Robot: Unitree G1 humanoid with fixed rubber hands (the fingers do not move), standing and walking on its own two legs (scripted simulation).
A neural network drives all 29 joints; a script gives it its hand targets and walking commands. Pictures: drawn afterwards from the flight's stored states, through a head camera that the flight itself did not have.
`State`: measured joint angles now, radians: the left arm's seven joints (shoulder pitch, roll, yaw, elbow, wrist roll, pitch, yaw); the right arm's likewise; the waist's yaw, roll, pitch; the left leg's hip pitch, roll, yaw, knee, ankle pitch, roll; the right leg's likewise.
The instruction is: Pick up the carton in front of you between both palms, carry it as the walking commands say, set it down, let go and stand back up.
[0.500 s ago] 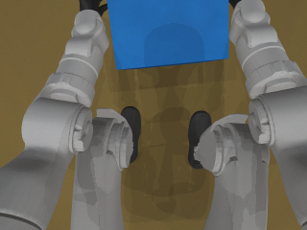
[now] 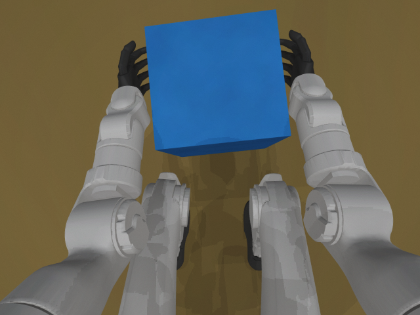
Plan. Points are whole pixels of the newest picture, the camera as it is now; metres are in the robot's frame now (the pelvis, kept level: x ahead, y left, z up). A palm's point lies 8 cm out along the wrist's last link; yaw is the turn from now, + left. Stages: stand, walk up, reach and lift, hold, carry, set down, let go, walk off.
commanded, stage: reach and lift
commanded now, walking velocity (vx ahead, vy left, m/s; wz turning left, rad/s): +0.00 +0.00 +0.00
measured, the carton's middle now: (217, 100) +0.48 +0.00 -0.14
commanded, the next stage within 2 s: none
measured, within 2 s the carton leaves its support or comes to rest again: neither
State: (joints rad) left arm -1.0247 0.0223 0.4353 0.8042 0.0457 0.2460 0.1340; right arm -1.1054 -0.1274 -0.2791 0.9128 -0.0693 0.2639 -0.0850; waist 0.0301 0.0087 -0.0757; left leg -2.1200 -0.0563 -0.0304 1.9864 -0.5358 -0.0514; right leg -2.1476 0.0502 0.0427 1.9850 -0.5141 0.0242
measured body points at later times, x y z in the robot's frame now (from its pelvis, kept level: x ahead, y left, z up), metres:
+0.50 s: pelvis +0.03 +0.00 +0.12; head +0.23 -0.01 +0.53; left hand +0.47 +0.15 +0.07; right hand +0.48 -0.15 +0.07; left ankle +0.12 +0.13 -0.39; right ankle +0.12 -0.12 -0.39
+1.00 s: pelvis +0.08 +0.00 +0.27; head +0.16 -0.01 +0.71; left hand +0.43 +0.15 +0.23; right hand +0.43 -0.15 +0.23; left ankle +0.12 +0.13 -0.39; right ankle +0.12 -0.12 -0.39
